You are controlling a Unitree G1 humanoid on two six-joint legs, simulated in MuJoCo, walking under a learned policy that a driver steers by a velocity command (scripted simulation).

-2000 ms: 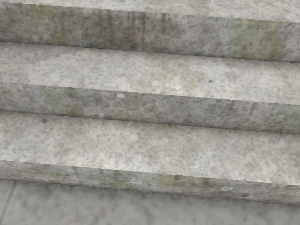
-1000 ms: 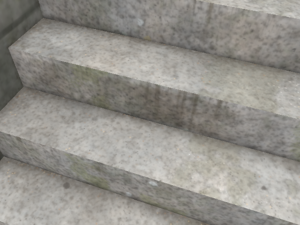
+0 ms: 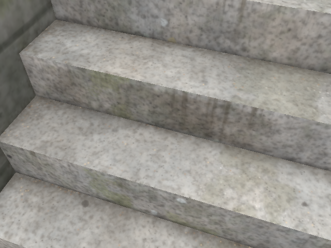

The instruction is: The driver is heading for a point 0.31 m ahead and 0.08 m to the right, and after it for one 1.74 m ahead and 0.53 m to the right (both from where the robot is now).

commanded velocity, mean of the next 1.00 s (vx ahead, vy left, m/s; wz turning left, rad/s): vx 0.41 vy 0.00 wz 0.00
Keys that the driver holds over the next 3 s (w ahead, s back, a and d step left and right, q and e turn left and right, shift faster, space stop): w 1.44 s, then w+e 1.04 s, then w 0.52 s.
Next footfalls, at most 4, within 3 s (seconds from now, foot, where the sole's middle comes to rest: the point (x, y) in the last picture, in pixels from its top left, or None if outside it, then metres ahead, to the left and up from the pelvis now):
0.60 left None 0.13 0.07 -0.78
1.08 right None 0.34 -0.15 -0.58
1.66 left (150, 156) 0.68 0.09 -0.38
2.10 right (234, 81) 0.84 -0.18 -0.18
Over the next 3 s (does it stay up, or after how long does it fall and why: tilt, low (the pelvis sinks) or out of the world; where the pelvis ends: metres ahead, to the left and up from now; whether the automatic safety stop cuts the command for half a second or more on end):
stays up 1.11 -0.16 0.80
